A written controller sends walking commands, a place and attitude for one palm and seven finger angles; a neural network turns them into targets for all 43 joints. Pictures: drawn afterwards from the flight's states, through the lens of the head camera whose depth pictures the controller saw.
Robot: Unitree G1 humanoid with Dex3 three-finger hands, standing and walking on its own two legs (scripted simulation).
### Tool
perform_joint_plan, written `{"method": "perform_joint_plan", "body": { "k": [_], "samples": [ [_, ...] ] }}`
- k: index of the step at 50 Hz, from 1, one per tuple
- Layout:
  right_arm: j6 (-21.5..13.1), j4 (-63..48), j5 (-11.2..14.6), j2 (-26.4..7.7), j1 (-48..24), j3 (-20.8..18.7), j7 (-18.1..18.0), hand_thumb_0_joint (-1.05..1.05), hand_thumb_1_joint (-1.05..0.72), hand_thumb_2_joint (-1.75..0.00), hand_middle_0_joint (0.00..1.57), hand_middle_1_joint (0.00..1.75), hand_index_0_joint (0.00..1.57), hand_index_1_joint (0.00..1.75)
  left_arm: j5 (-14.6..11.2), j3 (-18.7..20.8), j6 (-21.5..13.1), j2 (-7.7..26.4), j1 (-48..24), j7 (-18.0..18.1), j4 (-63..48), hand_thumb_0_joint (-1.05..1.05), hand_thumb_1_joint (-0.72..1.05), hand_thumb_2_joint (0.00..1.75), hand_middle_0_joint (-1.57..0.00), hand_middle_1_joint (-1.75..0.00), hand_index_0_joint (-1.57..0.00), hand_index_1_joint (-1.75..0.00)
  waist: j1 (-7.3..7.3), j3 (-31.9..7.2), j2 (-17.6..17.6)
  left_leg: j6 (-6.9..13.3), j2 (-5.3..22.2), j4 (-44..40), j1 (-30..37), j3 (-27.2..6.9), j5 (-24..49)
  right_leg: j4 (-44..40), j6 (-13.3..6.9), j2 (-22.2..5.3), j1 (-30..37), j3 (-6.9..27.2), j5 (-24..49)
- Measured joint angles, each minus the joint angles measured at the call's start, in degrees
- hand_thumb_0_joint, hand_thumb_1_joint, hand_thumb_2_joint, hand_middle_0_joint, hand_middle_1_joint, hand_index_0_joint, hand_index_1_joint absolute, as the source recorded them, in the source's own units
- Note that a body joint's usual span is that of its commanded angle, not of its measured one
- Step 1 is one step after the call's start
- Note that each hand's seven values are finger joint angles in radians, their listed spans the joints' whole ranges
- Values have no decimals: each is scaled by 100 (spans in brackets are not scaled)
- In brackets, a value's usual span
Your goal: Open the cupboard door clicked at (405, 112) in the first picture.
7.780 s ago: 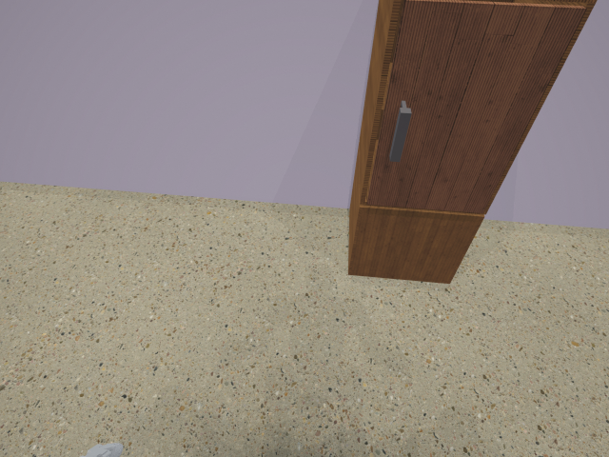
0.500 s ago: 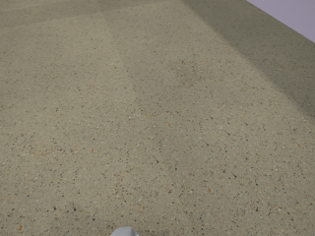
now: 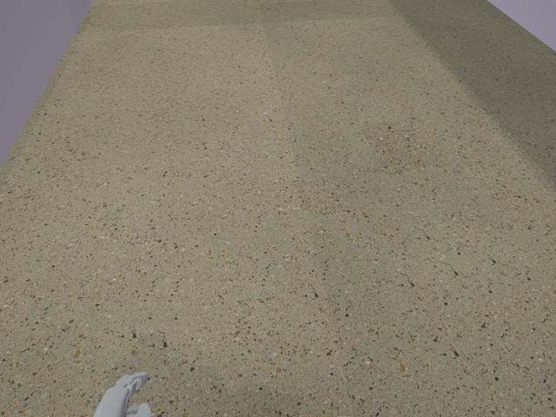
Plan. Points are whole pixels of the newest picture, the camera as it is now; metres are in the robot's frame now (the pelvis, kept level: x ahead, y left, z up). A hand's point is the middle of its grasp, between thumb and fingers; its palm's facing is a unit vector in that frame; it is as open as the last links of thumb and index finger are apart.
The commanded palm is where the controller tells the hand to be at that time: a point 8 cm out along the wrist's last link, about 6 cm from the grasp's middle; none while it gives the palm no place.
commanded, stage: turn to face it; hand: left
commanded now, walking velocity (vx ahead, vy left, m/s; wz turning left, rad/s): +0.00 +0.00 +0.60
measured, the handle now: out of the picture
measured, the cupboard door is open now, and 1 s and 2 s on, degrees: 0 0 0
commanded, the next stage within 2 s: none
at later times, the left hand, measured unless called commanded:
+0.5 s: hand out of the picture -0.05 +0.23 -0.18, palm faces +0.37 -0.90 -0.24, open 7.4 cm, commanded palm none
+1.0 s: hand out of the picture -0.03 +0.23 -0.14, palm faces +0.57 -0.78 -0.28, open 7.4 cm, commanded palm none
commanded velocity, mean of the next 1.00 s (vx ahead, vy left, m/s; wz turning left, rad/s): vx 0.00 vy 0.00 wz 0.60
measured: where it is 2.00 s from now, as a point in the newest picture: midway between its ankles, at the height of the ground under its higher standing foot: outside the picture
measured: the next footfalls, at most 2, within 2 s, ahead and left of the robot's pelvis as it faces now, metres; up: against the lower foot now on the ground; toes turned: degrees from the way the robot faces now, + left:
right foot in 0.06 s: +0.05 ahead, -0.14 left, +0.00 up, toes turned +1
left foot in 0.48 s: -0.01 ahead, +0.13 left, +0.00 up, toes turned +25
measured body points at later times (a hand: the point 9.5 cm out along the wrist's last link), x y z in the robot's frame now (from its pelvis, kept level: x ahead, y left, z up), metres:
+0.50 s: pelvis -0.02 +0.01 -0.02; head +0.00 +0.04 +0.43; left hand -0.07 +0.27 -0.17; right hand +0.15 -0.22 -0.14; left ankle -0.05 +0.11 -0.74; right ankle +0.01 -0.14 -0.73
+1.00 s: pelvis -0.03 -0.01 -0.01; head +0.00 -0.01 +0.44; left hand -0.06 +0.27 -0.12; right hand +0.16 -0.19 -0.16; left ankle -0.05 +0.11 -0.74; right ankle +0.05 -0.11 -0.74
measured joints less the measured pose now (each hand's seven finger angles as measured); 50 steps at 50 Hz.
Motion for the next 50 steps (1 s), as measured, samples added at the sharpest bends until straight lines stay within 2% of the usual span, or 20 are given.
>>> {"method": "perform_joint_plan", "body": {
  "k": [2, 3, 5, 6, 9, 12, 15, 18, 22, 24, 25, 27, 28, 30, 34, 38, 44, 47, 49, 50],
  "samples": [
    [37, 21, 17, -41, 81, -40, 4, 1, -90, -90, 20, 30, 20, 30, -18, -42, -74, -58, -16, -4, -76, 0, 90, 90, -19, -30, -20, -30, -29, -25, 66, -86, -56, 193, -138, -137, -59, -825, -41, 87, 373, -55, 433],
    [51, 24, 40, -70, 130, -64, 10, 1, -90, -90, 20, 30, 20, 30, -6, -64, -133, -84, 0, 0, -114, 0, 90, 90, -20, -30, -20, -30, -22, -50, 96, -137, -95, 371, -248, -199, -127, -1236, -158, 93, 549, -98, 653],
    [107, 73, 55, -151, 143, -135, 1, 1, -90, -90, 20, 30, 20, 30, 39, -131, -197, -192, 25, 18, -122, 0, 90, 90, -20, -30, -20, -30, -34, 0, 220, -235, -120, 1313, -600, -154, -1001, -1165, -444, 77, 566, -264, 696],
    [139, 90, 45, -188, 169, -165, 8, 1, -90, -90, 20, 30, 20, 30, 48, -165, -202, -240, 69, 21, -121, 0, 90, 90, -20, -30, -20, -30, -51, -2, 241, -262, -133, 1914, -807, -55, -1238, -1169, -515, 17, 616, -359, 676],
    [206, 143, 19, -279, 210, -225, 65, 1, -90, -90, 20, 30, 20, 30, 55, -198, -165, -336, 250, 34, -74, 0, 90, 90, -20, -30, -20, -30, -40, -21, 225, -355, 15, 3291, -1221, 288, -1150, -1378, -553, -154, 835, -560, 721],
    [232, 157, 18, -329, 217, -247, 112, 1, -91, -90, 20, 30, 20, 30, 68, -214, -149, -360, 396, 32, 14, 0, 90, 90, -20, -30, -20, -30, -53, -8, 185, -461, 260, 3779, -1350, 446, -845, -1528, -531, -287, 990, -780, 774],
    [270, 181, 25, -331, 177, -239, 134, 1, -91, -90, 20, 30, 19, 30, 91, -207, -143, -342, 505, 33, 84, 0, 90, 90, -20, -30, -20, -30, -14, 39, 99, -538, 459, 3496, -1235, 548, -829, -1559, -500, -420, 1063, -1001, 766],
    [289, 192, 42, -310, 57, -206, 143, 1, -91, -90, 20, 30, 19, 30, 118, -183, -141, -278, 596, 20, 142, 0, 90, 90, -20, -30, -20, -30, 80, 113, -15, -558, 569, 2759, -969, 693, -997, -1488, -444, -565, 1056, -1194, 723],
    [209, 101, 72, -262, -154, -137, 139, 1, -91, -90, 20, 30, 19, 30, 137, -109, -113, -110, 703, -1, 214, 0, 90, 90, -20, -30, -20, -30, 227, 204, -188, -487, 562, 1639, -520, 940, -1060, -1179, -300, -785, 932, -1439, 576],
    [117, -7, 74, -267, -215, -105, 145, 1, -91, -90, 20, 30, 19, 30, 110, -58, -77, -6, 793, -12, 244, 0, 90, 90, -20, -30, -20, -30, 267, 179, -244, -419, 514, 811, -175, 1038, -546, -831, -183, -911, 788, -1553, 405],
    [46, -47, 66, -251, -253, -104, 141, 1, -91, -90, 20, 30, 19, 30, 82, -22, -36, 65, 822, -20, 268, 0, 90, 90, -20, -30, -20, -30, 264, 157, -306, -175, 442, 680, -168, 1038, -500, -489, -143, -985, 617, -1486, 269],
    [-55, -100, 68, -164, -351, -60, 121, 1, -91, -90, 20, 30, 19, 30, 64, 46, 109, 213, 783, 3, 351, 1, 90, 90, -20, -30, -20, -30, 312, 198, -446, 80, 342, 894, -306, 995, -561, 543, -75, -862, 160, -942, -537],
    [-92, -123, 63, -127, -369, -30, 103, 1, -91, -90, 20, 30, 19, 30, 70, 72, 166, 260, 767, 15, 387, 1, 90, 90, -20, -30, -20, -30, 327, 193, -461, 126, 337, 878, -305, 961, -553, 1032, -65, -747, -51, -750, -678],
    [-123, -158, 49, -72, -361, 13, 40, 1, -91, -90, 20, 30, 20, 30, 72, 112, 212, 302, 714, 11, 452, 1, 90, 90, -20, -30, -20, -30, 311, 158, -431, 132, 324, 659, -233, 849, -420, 1732, -44, -562, -382, -515, -506],
    [-119, -149, 47, -20, -315, 74, -24, 0, -90, -90, 20, 30, 20, 30, 71, 113, 134, 285, 593, -50, 392, 1, 91, 90, -19, -30, -20, -30, 285, 97, -333, 179, 219, 99, -32, 624, -62, 2065, 2, -398, -678, -238, 77],
    [-103, -114, 47, 27, -228, 89, -24, 0, -90, -90, 20, 30, 20, 30, 64, 83, 86, 214, 468, -44, 289, 1, 91, 90, -19, -30, -20, -30, 236, 11, -249, 200, 99, -192, 64, 417, 142, 1715, 57, -310, -627, -79, 216],
    [-42, -62, 14, 65, -63, 56, -2, 0, -90, -90, 20, 30, 20, 30, 29, 33, 72, 78, 211, -5, 136, 1, 90, 90, -19, -30, -20, -30, 75, -43, -112, 132, -49, -193, -30, 59, 248, 694, 31, -98, -235, 9, -46],
    [16, -24, 4, 24, 12, 10, 3, 1, -90, -90, 21, 30, 20, 30, -2, -13, 18, -18, 112, 5, 28, 1, 90, 90, -19, -30, -20, -30, -1, -38, 7, 41, -111, -62, -172, -150, 256, -69, -38, 59, 101, 3, -9],
    [58, -6, 19, -17, 73, -33, 7, 1, -90, -90, 21, 30, 20, 30, -18, -48, -58, -70, 106, 4, -54, 0, 90, 90, -20, -30, -20, -30, -14, -57, 72, -46, -179, 114, -319, -282, 220, -886, -88, 136, 463, -40, 381],
    [75, -6, 42, -46, 114, -60, 13, 1, -90, -90, 21, 30, 20, 30, -6, -64, -113, -93, 130, 9, -93, 0, 90, 90, -20, -30, -20, -30, 3, -82, 103, -97, -220, 288, -435, -335, 160, -1302, -196, 138, 632, -74, 541]
  ]
}}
